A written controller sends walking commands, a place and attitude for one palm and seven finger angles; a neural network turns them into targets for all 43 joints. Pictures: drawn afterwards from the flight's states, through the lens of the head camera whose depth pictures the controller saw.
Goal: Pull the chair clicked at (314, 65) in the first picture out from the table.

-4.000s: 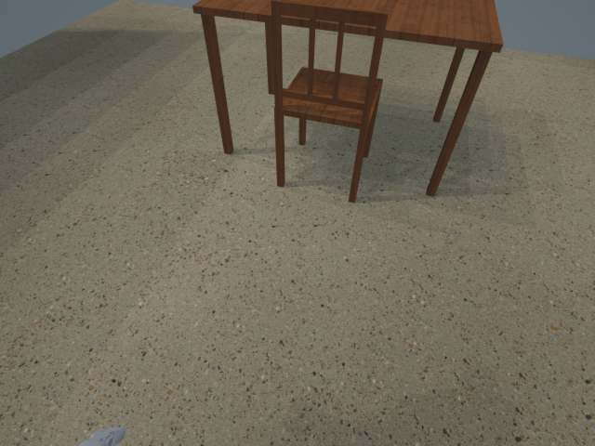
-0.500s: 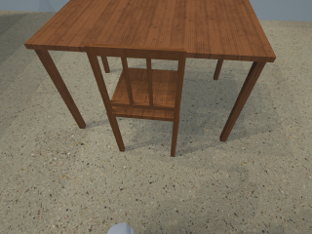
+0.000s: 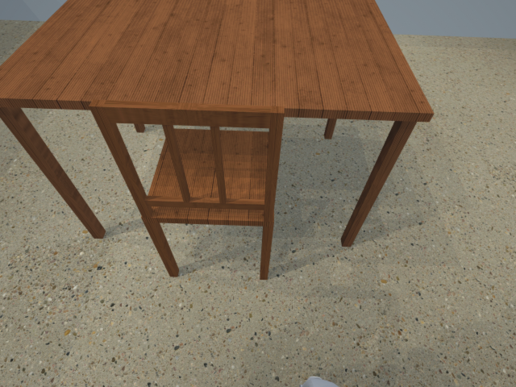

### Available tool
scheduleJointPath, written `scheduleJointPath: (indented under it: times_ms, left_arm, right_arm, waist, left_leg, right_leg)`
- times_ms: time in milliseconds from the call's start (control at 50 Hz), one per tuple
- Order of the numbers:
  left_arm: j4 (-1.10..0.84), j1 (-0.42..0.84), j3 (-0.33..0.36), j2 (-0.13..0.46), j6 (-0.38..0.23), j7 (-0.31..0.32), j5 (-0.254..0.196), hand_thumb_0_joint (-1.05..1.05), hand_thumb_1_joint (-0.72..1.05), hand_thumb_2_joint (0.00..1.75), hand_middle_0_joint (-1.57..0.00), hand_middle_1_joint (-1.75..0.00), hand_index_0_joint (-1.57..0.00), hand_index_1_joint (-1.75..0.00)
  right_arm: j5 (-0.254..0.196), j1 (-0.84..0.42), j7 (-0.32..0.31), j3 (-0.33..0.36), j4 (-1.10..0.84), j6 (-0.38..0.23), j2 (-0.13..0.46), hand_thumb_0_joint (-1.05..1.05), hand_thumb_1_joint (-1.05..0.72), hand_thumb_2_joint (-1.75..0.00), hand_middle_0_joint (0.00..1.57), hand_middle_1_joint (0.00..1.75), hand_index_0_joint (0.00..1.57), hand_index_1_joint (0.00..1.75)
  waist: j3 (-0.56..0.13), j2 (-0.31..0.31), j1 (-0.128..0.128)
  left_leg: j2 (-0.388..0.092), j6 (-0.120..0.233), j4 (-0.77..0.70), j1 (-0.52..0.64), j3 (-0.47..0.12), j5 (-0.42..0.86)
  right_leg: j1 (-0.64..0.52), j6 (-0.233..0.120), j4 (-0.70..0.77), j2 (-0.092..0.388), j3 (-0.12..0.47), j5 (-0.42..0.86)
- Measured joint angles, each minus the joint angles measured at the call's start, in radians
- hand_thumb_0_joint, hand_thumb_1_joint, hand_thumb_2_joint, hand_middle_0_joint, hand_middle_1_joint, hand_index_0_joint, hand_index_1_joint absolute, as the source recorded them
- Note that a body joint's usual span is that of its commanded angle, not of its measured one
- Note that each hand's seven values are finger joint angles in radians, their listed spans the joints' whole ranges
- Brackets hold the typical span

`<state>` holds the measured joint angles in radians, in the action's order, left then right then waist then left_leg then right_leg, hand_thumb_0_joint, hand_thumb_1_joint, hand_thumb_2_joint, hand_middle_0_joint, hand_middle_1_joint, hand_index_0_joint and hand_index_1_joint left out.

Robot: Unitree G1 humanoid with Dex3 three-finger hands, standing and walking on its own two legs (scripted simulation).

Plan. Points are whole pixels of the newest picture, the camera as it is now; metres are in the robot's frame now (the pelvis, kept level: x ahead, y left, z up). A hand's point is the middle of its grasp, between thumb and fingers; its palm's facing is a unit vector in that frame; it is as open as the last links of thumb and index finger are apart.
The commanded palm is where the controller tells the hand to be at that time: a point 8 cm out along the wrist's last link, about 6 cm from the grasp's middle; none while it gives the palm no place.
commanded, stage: take the last steps up to it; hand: left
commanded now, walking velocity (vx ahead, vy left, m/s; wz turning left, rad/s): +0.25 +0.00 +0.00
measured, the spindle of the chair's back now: (178, 165) +0.61 +0.22 -0.10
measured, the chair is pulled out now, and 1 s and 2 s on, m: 0.00 0.00 0.00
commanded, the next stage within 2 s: come to a stop and stand still in 0.28 s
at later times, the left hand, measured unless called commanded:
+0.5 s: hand out of the picture +0.13 +0.16 -0.20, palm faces +0.13 -0.98 -0.12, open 7.3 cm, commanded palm none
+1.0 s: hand out of the picture +0.14 +0.13 -0.17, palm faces +0.06 -0.96 -0.26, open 7.4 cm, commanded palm none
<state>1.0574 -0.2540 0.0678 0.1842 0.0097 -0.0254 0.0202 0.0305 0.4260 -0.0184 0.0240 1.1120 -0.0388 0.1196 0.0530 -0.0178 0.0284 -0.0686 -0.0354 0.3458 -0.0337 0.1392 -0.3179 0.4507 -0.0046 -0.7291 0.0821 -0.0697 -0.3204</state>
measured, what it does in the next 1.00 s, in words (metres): walks ahead: right foot, then left foot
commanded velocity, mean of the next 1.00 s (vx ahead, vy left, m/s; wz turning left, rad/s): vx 0.01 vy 0.02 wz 0.02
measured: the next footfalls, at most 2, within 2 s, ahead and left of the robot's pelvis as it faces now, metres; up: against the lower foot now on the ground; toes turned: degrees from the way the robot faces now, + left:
right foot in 0.06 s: +0.12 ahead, -0.13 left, +0.00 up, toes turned -7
left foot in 0.44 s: +0.24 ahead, +0.09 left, +0.00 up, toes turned +10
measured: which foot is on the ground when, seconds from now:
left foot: down 0.00-0.06, up 0.08-0.42, down 0.44-0.94, up 0.96-1.00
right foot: up 0.00-0.04, down 0.06-0.46, up 0.48-0.88, down 0.90-1.00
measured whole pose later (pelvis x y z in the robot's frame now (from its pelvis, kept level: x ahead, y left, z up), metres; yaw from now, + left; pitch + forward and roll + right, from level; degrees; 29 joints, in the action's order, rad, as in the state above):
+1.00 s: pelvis +0.13 -0.06 +0.00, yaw +0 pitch -2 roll +2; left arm 1.07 -0.28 0.02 0.16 0.03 0.03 0.02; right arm 0.01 0.22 0.00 0.06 1.07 0.07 0.20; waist 0.01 0.03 -0.01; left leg -0.04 -0.01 0.63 -0.34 0.08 -0.35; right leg 0.20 -0.01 -0.53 0.04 -0.03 -0.31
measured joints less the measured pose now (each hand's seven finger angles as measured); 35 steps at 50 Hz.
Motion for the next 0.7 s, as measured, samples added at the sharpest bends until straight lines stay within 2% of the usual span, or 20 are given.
scheduleJointPath:
  times_ms: [60, 100, 140, 160, 200, 240, 300, 400, 440, 500, 540, 620, 700]
  left_arm:
    - [-0.01, 0.023, -0.002, -0.002, -0.026, -0.001, 0.001, 0.01, 0.91, 0.9, -0.2, -0.29, -0.2, -0.3]
    - [-0.012, 0.048, -0.002, -0.015, -0.053, 0.007, 0.0, 0.01, 0.91, 0.9, -0.2, -0.29, -0.2, -0.3]
    - [-0.018, 0.055, -0.002, -0.027, -0.07, 0.021, -0.006, 0.0, 0.92, 0.9, -0.2, -0.3, -0.2, -0.3]
    - [-0.02, 0.051, -0.002, -0.028, -0.073, 0.028, -0.007, 0.0, 0.93, 0.9, -0.2, -0.3, -0.2, -0.3]
    - [-0.017, 0.037, -0.006, -0.03, -0.074, 0.038, -0.005, 0.0, 0.94, 0.89, -0.2, -0.3, -0.2, -0.3]
    - [-0.005, 0.02, -0.012, -0.033, -0.07, 0.045, -0.001, 0.0, 0.94, 0.89, -0.2, -0.3, -0.2, -0.3]
    - [0.013, -0.003, -0.023, -0.038, -0.064, 0.045, 0.002, 0.0, 0.93, 0.9, -0.2, -0.3, -0.2, -0.3]
    - [0.034, -0.035, -0.031, -0.047, -0.054, 0.041, 0.002, 0.0, 0.92, 0.9, -0.2, -0.3, -0.2, -0.3]
    - [0.043, -0.051, -0.032, -0.047, -0.046, 0.044, -0.001, 0.0, 0.92, 0.9, -0.2, -0.3, -0.2, -0.3]
    - [0.061, -0.043, -0.038, -0.032, -0.022, 0.06, -0.015, 0.01, 0.91, 0.9, -0.2, -0.3, -0.2, -0.3]
    - [0.065, -0.033, -0.044, -0.031, -0.01, 0.069, -0.018, 0.01, 0.91, 0.9, -0.2, -0.3, -0.2, -0.3]
    - [0.054, -0.003, -0.047, -0.036, 0.011, 0.074, -0.015, 0.01, 0.91, 0.9, -0.2, -0.3, -0.2, -0.3]
    - [0.02, 0.02, -0.026, -0.013, 0.035, 0.073, -0.008, 0.0, 0.91, 0.9, -0.2, -0.3, -0.2, -0.3]
  right_arm:
    - [-0.007, 0.022, 0.005, 0.005, 0.018, 0.006, 0.004, 0.01, -0.9, -0.89, 0.2, 0.3, 0.21, 0.3]
    - [-0.017, 0.01, 0.009, 0.007, 0.035, 0.018, 0.013, 0.01, -0.9, -0.89, 0.2, 0.3, 0.21, 0.3]
    - [-0.02, -0.012, 0.01, 0.012, 0.039, 0.029, 0.023, 0.01, -0.91, -0.89, 0.2, 0.3, 0.2, 0.3]
    - [-0.02, -0.027, 0.01, 0.015, 0.037, 0.031, 0.028, 0.01, -0.91, -0.89, 0.2, 0.3, 0.2, 0.3]
    - [-0.016, -0.063, 0.009, 0.022, 0.02, 0.032, 0.039, 0.01, -0.91, -0.89, 0.2, 0.3, 0.2, 0.3]
    - [-0.014, -0.105, 0.009, 0.028, -0.008, 0.031, 0.049, 0.01, -0.91, -0.89, 0.19, 0.3, 0.2, 0.3]
    - [-0.014, -0.164, 0.014, 0.03, -0.05, 0.025, 0.053, 0.01, -0.91, -0.89, 0.19, 0.3, 0.2, 0.29]
    - [-0.013, -0.225, 0.024, 0.023, -0.086, 0.011, 0.046, 0.01, -0.92, -0.89, 0.19, 0.3, 0.2, 0.29]
    - [-0.012, -0.233, 0.023, 0.015, -0.09, 0.001, 0.044, 0.01, -0.92, -0.89, 0.19, 0.3, 0.2, 0.3]
    - [-0.011, -0.252, 0.006, -0.006, -0.082, -0.002, 0.013, 0.01, -0.92, -0.89, 0.19, 0.3, 0.2, 0.3]
    - [-0.014, -0.27, -0.008, -0.02, -0.076, 0.004, -0.002, 0.01, -0.91, -0.89, 0.19, 0.3, 0.2, 0.3]
    - [-0.025, -0.314, -0.029, -0.011, -0.089, 0.018, -0.006, -0.01, -0.93, -0.89, 0.2, 0.3, 0.21, 0.3]
    - [-0.022, -0.34, -0.029, 0.004, -0.104, 0.044, 0.006, -0.01, -0.93, -0.89, 0.2, 0.3, 0.21, 0.3]
  waist:
    - [0.01, 0.011, 0.009]
    - [0.027, 0.033, 0.007]
    - [0.029, 0.043, -0.001]
    - [0.023, 0.043, -0.008]
    - [0.008, 0.043, -0.014]
    - [-0.008, 0.043, -0.011]
    - [-0.021, 0.041, -0.009]
    - [-0.026, 0.026, -0.034]
    - [-0.028, 0.02, -0.045]
    - [-0.018, -0.041, -0.063]
    - [-0.006, -0.055, -0.072]
    - [0.034, -0.031, -0.061]
    - [0.061, -0.015, -0.052]
  left_leg:
    - [-0.027, -0.019, 0.119, -0.017, 0.003, -0.092]
    - [-0.047, 0.018, 0.363, -0.109, -0.037, -0.166]
    - [-0.032, 0.044, 0.616, -0.221, -0.077, -0.183]
    - [-0.026, 0.051, 0.697, -0.271, -0.079, -0.164]
    - [-0.023, 0.052, 0.759, -0.353, -0.071, -0.114]
    - [-0.025, 0.045, 0.725, -0.41, -0.06, -0.069]
    - [-0.028, 0.037, 0.59, -0.444, -0.044, -0.005]
    - [-0.015, 0.041, 0.35, -0.393, -0.035, 0.06]
    - [-0.007, 0.045, 0.245, -0.332, -0.034, 0.139]
    - [0.032, 0.088, 0.249, -0.303, -0.006, 0.076]
    - [0.044, 0.099, 0.212, -0.276, 0.01, 0.077]
    - [0.051, 0.106, 0.128, -0.24, 0.014, 0.127]
    - [0.037, 0.1, 0.1, -0.241, 0.018, 0.155]
  right_leg:
    - [-0.078, -0.018, 0.156, -0.017, -0.027, 0.08]
    - [-0.082, -0.025, 0.107, -0.031, -0.048, 0.072]
    - [-0.125, -0.031, 0.118, -0.037, -0.066, 0.041]
    - [-0.15, -0.032, 0.143, -0.04, -0.07, 0.038]
    - [-0.2, -0.028, 0.205, -0.047, -0.076, 0.052]
    - [-0.242, -0.029, 0.261, -0.053, -0.082, 0.063]
    - [-0.291, -0.024, 0.315, -0.062, -0.088, 0.066]
    - [-0.351, -0.003, 0.314, -0.07, -0.097, 0.016]
    - [-0.359, 0.012, 0.265, -0.07, -0.098, -0.031]
    - [-0.322, 0.021, 0.145, -0.033, -0.051, -0.129]
    - [-0.28, 0.026, 0.066, -0.03, -0.014, -0.196]
    - [-0.19, 0.035, -0.051, -0.035, 0.029, -0.204]
    - [-0.084, 0.043, -0.212, -0.049, 0.065, -0.184]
